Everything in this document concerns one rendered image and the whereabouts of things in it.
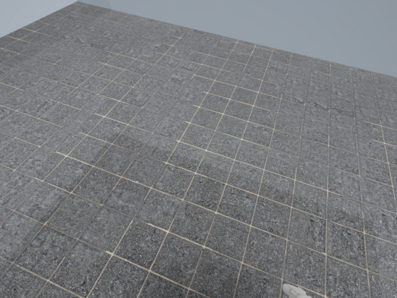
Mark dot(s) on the right robot hand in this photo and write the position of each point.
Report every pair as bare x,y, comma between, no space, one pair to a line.
294,292

